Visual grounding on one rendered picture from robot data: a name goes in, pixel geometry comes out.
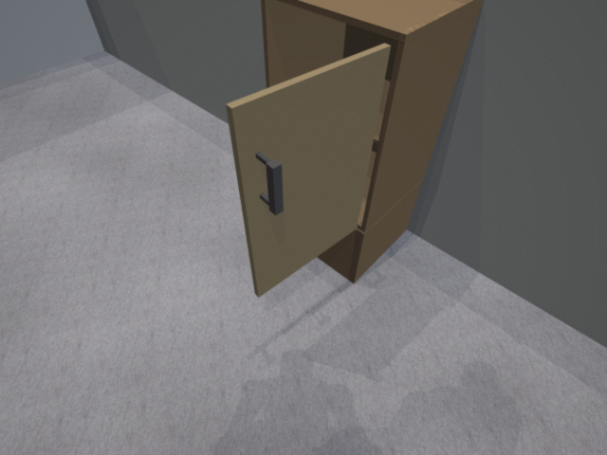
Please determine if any handle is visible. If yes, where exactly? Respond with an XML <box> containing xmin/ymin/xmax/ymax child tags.
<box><xmin>256</xmin><ymin>152</ymin><xmax>284</xmax><ymax>215</ymax></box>

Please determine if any cupboard door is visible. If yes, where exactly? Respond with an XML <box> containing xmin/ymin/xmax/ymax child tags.
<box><xmin>226</xmin><ymin>43</ymin><xmax>391</xmax><ymax>298</ymax></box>

